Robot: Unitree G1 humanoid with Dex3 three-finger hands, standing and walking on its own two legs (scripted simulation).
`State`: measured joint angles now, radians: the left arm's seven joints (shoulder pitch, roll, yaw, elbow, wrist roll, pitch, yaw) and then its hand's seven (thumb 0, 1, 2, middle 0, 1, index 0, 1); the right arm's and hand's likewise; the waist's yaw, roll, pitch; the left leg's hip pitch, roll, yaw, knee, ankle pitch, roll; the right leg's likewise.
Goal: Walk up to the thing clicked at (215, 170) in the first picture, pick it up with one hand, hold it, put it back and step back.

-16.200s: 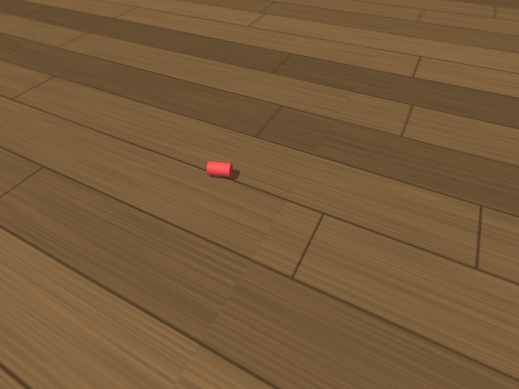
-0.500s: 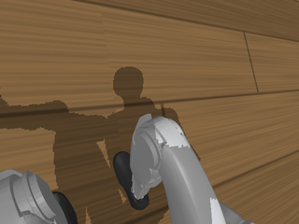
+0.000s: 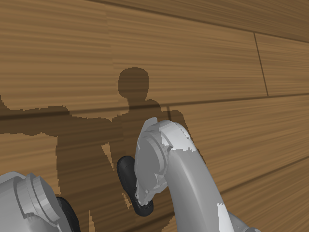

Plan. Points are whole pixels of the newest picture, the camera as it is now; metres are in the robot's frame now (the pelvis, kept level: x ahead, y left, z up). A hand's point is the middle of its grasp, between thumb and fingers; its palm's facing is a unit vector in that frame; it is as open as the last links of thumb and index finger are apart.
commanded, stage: close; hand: left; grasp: from above
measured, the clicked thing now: out of the picture +0.46 +0.32 -0.26
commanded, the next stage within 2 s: settle in 0.96 s
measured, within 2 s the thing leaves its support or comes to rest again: leaves its support in 1.34 s
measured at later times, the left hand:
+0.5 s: hand out of the picture +0.45 +0.32 -0.24, palm faces -0.42 -0.15 -0.89, open 11.0 cm
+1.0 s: hand out of the picture +0.45 +0.32 -0.24, palm faces -0.42 -0.16 -0.89, open 10.8 cm
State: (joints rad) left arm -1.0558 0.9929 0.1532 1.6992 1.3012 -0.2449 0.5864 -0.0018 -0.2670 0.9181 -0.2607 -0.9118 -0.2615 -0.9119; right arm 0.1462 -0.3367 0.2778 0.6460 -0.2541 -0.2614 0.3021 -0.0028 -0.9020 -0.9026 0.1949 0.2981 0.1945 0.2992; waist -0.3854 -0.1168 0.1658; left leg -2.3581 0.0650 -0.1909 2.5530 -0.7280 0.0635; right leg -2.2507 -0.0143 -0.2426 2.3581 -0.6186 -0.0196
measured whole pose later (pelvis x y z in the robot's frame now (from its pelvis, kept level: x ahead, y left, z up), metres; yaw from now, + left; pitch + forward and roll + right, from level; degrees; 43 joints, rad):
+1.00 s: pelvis +0.00 +0.00 +0.00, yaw +0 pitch +28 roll -14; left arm -1.07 1.01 0.13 1.72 1.30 -0.24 0.59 0.00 -0.06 0.63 -0.53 -0.67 -0.54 -0.66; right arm 0.14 -0.35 0.28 0.63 -0.25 -0.27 0.30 0.00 -0.90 -0.90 0.19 0.30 0.19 0.30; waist -0.39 -0.12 0.17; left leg -2.36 0.06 -0.20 2.56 -0.72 0.06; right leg -2.25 -0.01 -0.25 2.35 -0.61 -0.01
